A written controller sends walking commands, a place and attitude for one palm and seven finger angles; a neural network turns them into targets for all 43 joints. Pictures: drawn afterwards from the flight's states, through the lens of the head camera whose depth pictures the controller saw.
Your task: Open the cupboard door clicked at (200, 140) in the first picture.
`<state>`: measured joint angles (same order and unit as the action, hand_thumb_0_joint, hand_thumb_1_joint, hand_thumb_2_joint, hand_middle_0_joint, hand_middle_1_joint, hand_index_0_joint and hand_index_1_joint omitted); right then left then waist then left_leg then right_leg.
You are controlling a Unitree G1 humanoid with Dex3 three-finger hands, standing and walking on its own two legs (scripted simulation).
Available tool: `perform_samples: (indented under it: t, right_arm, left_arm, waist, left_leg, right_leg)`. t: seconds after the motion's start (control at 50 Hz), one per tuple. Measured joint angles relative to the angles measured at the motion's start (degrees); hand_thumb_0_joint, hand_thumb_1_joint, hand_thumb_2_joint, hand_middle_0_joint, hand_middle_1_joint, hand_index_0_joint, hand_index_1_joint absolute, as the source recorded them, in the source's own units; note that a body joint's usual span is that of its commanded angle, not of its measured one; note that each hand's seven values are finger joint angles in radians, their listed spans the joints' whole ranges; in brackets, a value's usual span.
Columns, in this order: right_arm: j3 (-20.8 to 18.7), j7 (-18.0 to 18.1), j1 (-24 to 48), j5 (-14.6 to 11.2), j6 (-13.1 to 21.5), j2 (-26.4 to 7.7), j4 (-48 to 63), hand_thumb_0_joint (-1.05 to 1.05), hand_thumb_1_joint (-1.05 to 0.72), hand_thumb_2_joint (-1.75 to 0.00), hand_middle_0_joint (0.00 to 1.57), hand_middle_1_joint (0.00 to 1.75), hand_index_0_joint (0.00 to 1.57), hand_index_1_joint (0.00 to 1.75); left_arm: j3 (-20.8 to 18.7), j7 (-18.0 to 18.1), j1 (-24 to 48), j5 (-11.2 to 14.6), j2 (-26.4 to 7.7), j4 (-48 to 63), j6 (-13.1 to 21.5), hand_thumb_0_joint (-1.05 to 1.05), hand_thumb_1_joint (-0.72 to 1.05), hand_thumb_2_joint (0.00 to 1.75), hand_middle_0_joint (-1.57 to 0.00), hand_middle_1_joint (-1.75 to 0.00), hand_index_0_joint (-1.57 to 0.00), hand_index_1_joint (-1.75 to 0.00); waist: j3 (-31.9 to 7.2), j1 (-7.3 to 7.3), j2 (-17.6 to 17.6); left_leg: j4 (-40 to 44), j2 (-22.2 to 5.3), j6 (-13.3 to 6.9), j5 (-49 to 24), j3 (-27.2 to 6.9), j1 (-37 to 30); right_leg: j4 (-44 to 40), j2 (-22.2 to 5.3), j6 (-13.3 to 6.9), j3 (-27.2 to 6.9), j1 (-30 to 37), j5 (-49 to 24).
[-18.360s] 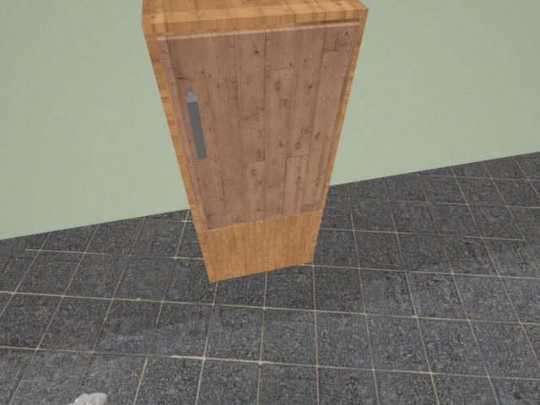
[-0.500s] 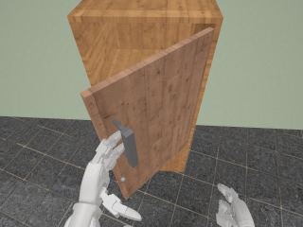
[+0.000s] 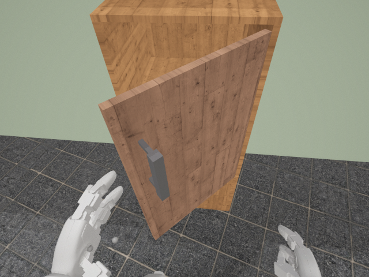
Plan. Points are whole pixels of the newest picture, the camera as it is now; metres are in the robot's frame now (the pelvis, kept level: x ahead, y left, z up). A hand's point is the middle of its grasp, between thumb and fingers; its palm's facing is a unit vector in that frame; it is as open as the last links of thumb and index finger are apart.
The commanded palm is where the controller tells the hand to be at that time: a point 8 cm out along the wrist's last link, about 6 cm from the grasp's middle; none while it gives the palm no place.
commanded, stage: draw the hand back to the body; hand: left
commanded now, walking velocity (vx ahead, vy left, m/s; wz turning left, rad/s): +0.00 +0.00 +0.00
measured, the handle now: (154, 171) +0.31 +0.09 +0.09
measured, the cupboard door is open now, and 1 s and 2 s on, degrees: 46 46 46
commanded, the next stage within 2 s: step back with the hand held close in 1.58 s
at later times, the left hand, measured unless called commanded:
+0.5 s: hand (71, 232) +0.17 +0.19 +0.13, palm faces -0.04 -1.00 -0.06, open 16.3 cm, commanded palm +0.14 +0.25 +0.15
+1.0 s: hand (16, 193) +0.21 +0.27 +0.18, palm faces +0.32 -0.87 -0.38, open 11.6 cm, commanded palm +0.16 +0.31 +0.20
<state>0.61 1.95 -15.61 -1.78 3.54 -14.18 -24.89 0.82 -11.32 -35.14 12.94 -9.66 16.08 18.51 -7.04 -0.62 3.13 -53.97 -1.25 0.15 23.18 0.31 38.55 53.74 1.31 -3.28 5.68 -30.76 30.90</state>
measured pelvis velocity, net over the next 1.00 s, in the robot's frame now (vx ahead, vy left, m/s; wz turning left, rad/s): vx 0.02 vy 0.04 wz -0.03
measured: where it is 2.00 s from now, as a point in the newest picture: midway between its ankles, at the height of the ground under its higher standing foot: outside the picture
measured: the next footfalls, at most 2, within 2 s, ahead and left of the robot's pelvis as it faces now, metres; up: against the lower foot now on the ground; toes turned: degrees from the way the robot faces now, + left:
none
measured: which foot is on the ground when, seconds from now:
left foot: down 0.00-1.00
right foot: down 0.00-1.00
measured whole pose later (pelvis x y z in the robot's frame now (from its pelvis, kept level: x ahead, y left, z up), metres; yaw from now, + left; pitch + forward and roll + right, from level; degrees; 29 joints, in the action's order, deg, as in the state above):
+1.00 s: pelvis +0.02 +0.04 +0.05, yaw -2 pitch -3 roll -1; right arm 3.4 4.3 -11.4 -0.2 5.6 -13.0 -33.8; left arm -12.1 6.6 -31.5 3.1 -18.7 24.8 2.9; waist -0.1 -3.8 2.7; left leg -26.8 1.1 -2.9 13.2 3.8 11.0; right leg 23.7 -0.2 0.0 2.0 -3.4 17.6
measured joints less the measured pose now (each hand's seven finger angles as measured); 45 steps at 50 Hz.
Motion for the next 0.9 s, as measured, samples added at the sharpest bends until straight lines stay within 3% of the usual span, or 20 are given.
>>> perform_samples:
  t: [0.2, 0.52, 0.6, 0.66, 0.76, 0.9]
  right_arm:
    - [1.1, 0.7, 0.3, -0.7, 0.9, 1.1, 0.0, 0.01, -0.91, -0.90, 0.20, 0.30, 0.20, 0.30]
    - [2.8, 1.2, 0.5, -1.2, 3.6, 0.8, -1.2, 0.01, -0.90, -0.90, 0.20, 0.30, 0.20, 0.30]
    - [3.2, 2.8, 0.9, -0.4, 3.1, 1.0, -2.6, 0.01, -0.90, -0.90, 0.20, 0.30, 0.20, 0.30]
    - [3.4, 3.4, 1.3, 0.2, 2.6, 1.2, -3.6, 0.01, -0.90, -0.90, 0.20, 0.30, 0.20, 0.30]
    - [3.6, 3.5, 1.9, 0.9, 2.6, 1.2, -5.8, 0.01, -0.90, -0.90, 0.20, 0.30, 0.20, 0.30]
    - [3.3, 2.9, 3.3, 1.5, 2.7, 1.1, -8.2, 0.01, -0.90, -0.90, 0.20, 0.30, 0.20, 0.30]
  left_arm:
    - [-1.9, 0.9, 1.8, 0.8, -2.2, 2.5, -3.0, -0.01, -0.50, 0.30, -0.16, -0.30, -0.15, -0.30]
    - [-6.2, -0.1, 2.2, 2.5, -4.7, 7.6, -11.5, -0.01, -0.47, 0.31, -0.16, -0.30, -0.15, -0.30]
    - [-6.1, 8.4, 2.1, -4.2, -6.9, 9.9, -14.1, -0.01, -0.40, 0.34, -0.16, -0.30, -0.15, -0.30]
    - [-6.5, 13.2, 1.4, -7.1, -6.9, 10.3, -15.1, -0.01, -0.32, 0.38, -0.16, -0.30, -0.16, -0.30]
    - [-7.1, 16.6, 1.1, -9.4, -7.2, 9.7, -16.0, -0.01, -0.16, 0.44, -0.17, -0.30, -0.16, -0.30]
    - [-9.8, 17.8, 2.3, -10.1, -8.3, 9.3, -15.8, 0.00, 0.07, 0.54, -0.18, -0.30, -0.17, -0.30]
  waist:
    - [0.2, -0.27, 0.4]
    - [0.8, -1.09, 0.4]
    - [1.9, -1.95, 0.2]
    - [3.0, -1.93, 0.2]
    - [4.7, -2.30, -0.1]
    - [6.4, -2.83, -0.3]
  left_leg:
    - [0.2, -0.1, -0.9, -0.3, 0.2, -1.0]
    - [4.8, 0.6, -2.2, -2.2, 0.4, -6.7]
    - [8.3, 0.3, -2.3, -3.4, 0.8, -10.4]
    - [12.1, 0.5, -2.4, -4.8, 1.2, -13.8]
    - [18.1, 1.2, -2.8, -7.0, 2.1, -19.2]
    - [24.4, 2.1, -3.1, -9.1, 3.1, -25.0]
  right_leg:
    - [-1.3, 0.1, 0.7, -0.3, 1.4, -1.1]
    - [-7.6, -0.3, 2.0, -0.4, 7.8, -4.1]
    - [-11.8, 0.1, 2.1, -1.0, 11.6, -6.0]
    - [-15.9, 0.0, 2.4, -1.5, 14.8, -7.8]
    - [-21.8, -0.5, 2.8, -2.3, 20.0, -10.3]
    - [-27.4, -1.3, 3.2, -3.3, 25.2, -12.4]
